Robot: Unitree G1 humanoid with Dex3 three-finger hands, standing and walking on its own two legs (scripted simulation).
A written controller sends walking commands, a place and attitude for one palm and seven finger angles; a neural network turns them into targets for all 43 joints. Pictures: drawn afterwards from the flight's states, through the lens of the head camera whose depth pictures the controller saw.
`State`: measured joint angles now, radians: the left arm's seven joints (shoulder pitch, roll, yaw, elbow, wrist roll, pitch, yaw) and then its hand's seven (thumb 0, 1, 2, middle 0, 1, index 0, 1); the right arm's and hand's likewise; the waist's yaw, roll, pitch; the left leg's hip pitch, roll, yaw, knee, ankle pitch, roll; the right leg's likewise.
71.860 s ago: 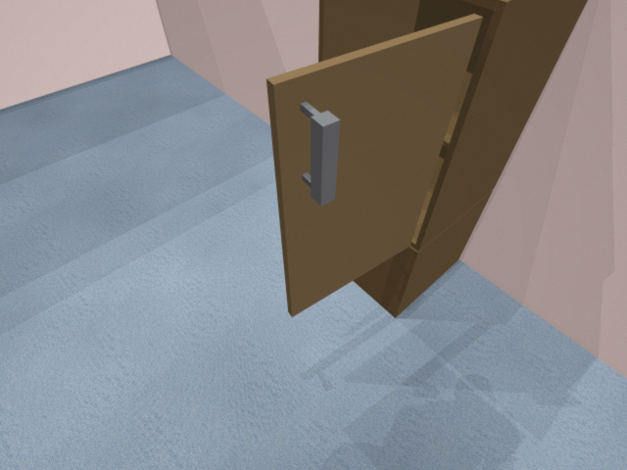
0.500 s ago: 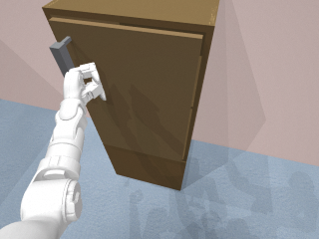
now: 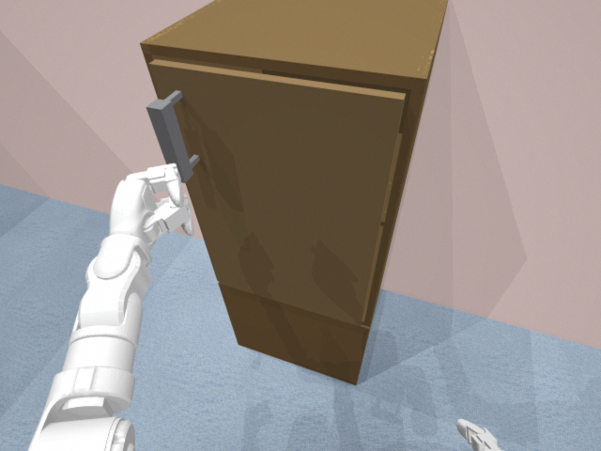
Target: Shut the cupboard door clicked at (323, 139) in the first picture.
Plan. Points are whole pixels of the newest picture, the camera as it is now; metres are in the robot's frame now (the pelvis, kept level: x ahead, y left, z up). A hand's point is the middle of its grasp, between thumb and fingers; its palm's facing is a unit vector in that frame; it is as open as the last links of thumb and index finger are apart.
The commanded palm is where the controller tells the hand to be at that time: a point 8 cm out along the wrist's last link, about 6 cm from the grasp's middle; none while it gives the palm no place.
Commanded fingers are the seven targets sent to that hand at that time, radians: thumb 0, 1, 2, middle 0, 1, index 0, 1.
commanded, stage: draw the hand back to the body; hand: left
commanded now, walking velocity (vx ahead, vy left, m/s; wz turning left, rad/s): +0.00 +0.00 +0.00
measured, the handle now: (179, 136) +0.56 +0.23 +0.15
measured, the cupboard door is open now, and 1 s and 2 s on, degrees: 0 0 0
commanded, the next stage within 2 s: step back with the hand held close in 1.22 s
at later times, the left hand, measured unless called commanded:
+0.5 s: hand (96, 284) +0.25 +0.23 +0.16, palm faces +0.33 -0.90 -0.27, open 3.7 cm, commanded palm +0.21 +0.27 +0.17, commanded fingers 0.00 0.90 0.90 -0.64 -0.78 -0.64 -0.78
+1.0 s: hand (4, 354) +0.17 +0.28 +0.17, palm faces +0.50 -0.76 -0.40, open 7.0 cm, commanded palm +0.13 +0.31 +0.18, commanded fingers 0.00 0.90 0.90 -0.20 -0.30 -0.20 -0.30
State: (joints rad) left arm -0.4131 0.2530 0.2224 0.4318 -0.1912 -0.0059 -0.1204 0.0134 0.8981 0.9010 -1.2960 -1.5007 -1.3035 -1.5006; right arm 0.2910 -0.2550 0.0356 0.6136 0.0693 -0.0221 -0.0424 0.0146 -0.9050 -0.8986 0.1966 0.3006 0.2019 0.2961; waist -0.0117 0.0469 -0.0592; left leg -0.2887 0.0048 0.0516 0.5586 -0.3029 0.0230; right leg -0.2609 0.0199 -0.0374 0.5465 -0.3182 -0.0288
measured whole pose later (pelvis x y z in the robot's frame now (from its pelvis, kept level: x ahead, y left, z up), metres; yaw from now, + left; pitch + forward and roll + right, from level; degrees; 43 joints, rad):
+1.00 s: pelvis +0.00 +0.00 +0.01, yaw +2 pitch -4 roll +0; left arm 0.46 0.33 0.34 -0.35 -0.07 -0.08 0.10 0.01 0.89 0.90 -0.27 -0.37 -0.28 -0.37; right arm 0.20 -0.24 0.01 0.64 0.01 -0.06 -0.07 0.02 -0.90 -0.90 0.20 0.30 0.20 0.30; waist 0.08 0.08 0.00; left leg -0.10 -0.01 0.02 0.42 -0.24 0.03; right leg -0.05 0.01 -0.06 0.38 -0.26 -0.02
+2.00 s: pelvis -0.06 +0.03 +0.00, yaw +0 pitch +1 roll -2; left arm 0.54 0.39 0.41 -0.45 -0.03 -0.18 0.14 0.01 0.89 0.90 -0.21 -0.30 -0.22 -0.30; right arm 0.26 -0.23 0.00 0.55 0.02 0.01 -0.09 0.02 -0.90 -0.90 0.20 0.30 0.20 0.30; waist 0.01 0.03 -0.05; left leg -0.39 -0.01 0.06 0.60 -0.23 0.07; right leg -0.33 0.00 -0.04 0.53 -0.21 0.01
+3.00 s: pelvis -0.16 +0.04 +0.00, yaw +2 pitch +2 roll -5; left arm 0.51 0.48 0.47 -0.48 -0.04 -0.28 0.12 0.01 0.88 0.90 -0.21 -0.30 -0.22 -0.30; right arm 0.20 -0.18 -0.02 0.61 -0.01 -0.07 -0.09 0.02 -0.90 -0.90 0.20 0.30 0.20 0.30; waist -0.03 0.00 -0.03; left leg -0.48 0.02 0.01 0.53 -0.10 0.08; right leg -0.32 0.10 0.07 0.66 -0.34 0.02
